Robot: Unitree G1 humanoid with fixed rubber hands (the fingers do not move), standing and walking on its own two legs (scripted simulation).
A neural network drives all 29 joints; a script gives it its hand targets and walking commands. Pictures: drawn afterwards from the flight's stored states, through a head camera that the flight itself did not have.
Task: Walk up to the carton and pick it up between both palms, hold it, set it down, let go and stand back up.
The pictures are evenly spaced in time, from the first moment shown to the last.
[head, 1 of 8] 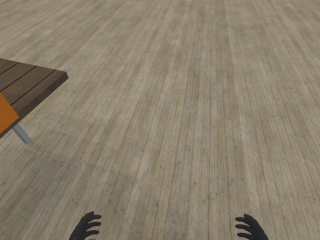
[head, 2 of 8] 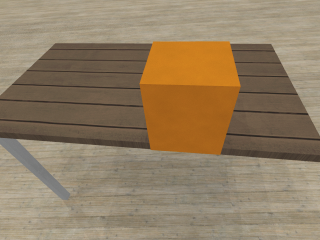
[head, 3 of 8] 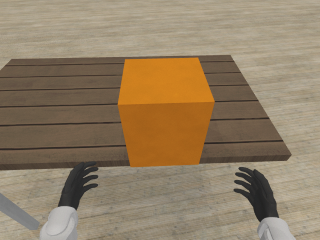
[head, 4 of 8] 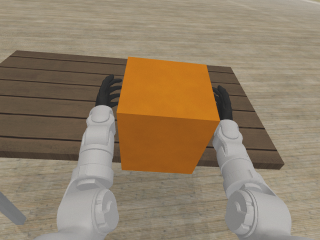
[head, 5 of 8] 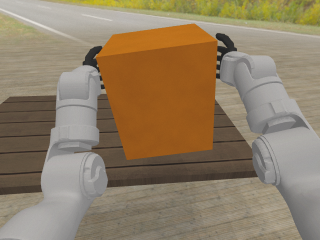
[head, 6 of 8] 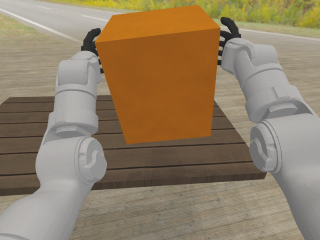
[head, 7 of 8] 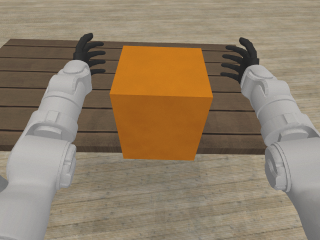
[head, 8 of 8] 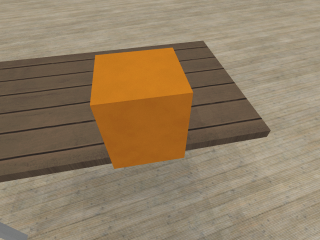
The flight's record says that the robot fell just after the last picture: no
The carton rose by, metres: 0.23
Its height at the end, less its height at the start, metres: +0.00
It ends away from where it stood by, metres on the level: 0.02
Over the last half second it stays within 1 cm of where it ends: yes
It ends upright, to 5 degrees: yes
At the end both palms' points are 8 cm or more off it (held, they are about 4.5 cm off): yes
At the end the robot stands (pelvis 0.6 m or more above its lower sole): yes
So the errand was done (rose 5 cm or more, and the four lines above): yes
